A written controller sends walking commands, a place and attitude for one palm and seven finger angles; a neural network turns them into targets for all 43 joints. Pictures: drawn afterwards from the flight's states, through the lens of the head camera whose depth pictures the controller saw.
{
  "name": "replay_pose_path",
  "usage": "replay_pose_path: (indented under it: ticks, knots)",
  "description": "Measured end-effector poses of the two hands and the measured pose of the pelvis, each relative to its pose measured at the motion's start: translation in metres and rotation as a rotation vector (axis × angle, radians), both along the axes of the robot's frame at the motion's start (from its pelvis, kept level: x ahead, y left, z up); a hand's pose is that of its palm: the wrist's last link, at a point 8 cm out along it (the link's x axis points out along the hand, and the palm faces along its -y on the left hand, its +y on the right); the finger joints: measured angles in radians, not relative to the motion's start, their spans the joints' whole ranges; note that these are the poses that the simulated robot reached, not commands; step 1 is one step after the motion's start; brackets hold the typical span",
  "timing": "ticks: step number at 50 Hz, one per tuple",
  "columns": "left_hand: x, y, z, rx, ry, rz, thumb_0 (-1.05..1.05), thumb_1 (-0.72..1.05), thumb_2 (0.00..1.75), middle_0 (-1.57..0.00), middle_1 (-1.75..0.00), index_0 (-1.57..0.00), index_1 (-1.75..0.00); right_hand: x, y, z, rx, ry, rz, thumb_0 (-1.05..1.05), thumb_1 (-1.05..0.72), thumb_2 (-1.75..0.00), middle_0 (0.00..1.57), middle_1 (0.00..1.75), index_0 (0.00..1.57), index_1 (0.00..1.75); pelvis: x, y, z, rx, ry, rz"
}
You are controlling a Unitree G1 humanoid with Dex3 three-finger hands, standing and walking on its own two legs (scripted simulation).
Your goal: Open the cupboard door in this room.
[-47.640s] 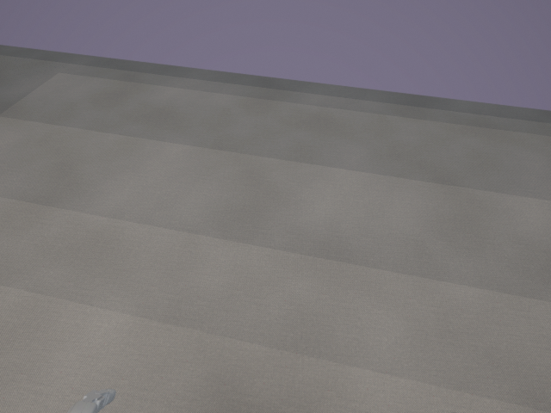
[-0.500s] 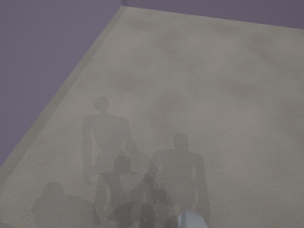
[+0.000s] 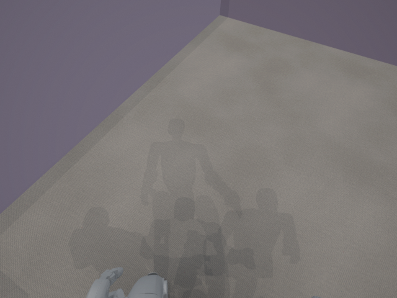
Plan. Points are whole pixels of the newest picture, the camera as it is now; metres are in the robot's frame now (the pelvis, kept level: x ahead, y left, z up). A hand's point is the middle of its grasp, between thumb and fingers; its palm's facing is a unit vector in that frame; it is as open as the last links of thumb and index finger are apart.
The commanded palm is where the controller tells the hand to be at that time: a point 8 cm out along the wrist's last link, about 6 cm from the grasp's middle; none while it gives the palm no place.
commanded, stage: turn to face it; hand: left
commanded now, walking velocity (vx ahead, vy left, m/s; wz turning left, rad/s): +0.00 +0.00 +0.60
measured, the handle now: out of the picture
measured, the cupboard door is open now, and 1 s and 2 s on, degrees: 49 49 49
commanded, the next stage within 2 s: none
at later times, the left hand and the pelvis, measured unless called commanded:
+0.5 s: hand out of the picture +0.09 +0.22 -0.16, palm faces +0.25 -0.93 -0.28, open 7.4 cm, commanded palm none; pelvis +0.04 -0.02 +0.00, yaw +15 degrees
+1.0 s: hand out of the picture -0.04 +0.15 -0.19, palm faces +0.60 -0.77 -0.23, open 7.4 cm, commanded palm none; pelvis +0.04 -0.05 -0.01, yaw +36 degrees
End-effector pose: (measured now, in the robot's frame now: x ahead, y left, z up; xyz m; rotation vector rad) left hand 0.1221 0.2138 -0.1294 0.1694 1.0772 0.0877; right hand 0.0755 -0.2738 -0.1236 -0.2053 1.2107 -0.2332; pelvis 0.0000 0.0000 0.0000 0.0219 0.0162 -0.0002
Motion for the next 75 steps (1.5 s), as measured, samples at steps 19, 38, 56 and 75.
replay_pose_path:
  ticks: [19, 38, 56, 75]
  knots:
    - [-0.055, 0.073, 0.0, 0.079, 0.14, 0.261, 0.01, 0.91, 0.9, -0.2, -0.29, -0.2, -0.3, 0.094, 0.054, 0.001, 0.031, -0.006, 0.28, 0.0, -0.91, -0.9, 0.21, 0.3, 0.2, 0.3, 0.037, 0.005, 0.001, -0.047, 0.016, 0.199]
    - [-0.091, -0.035, 0.013, 0.053, 0.115, 0.474, 0.0, 0.91, 0.9, -0.21, -0.3, -0.2, -0.3, 0.13, -0.012, -0.016, 0.057, 0.124, 0.409, 0.0, -0.91, -0.9, 0.2, 0.3, 0.19, 0.3, 0.056, -0.066, 0.005, 0.022, -0.005, 0.46]
    - [-0.224, -0.022, -0.022, -0.024, 0.245, 0.782, 0.01, 0.91, 0.9, -0.2, -0.29, -0.2, -0.3, 0.206, 0.107, 0.012, 0.011, -0.086, 0.782, 0.0, -0.91, -0.9, 0.2, 0.3, 0.2, 0.3, 0.031, -0.043, -0.005, -0.03, -0.017, 0.688]
    - [-0.178, -0.044, 0.012, 0.087, 0.079, 0.893, 0.0, 0.9, 0.9, -0.2, -0.29, -0.2, -0.3, 0.197, 0.06, -0.031, 0.033, 0.158, 0.847, 0.0, -0.9, -0.9, 0.21, 0.3, 0.2, 0.3, 0.061, -0.08, -0.006, -0.021, 0.017, 0.888]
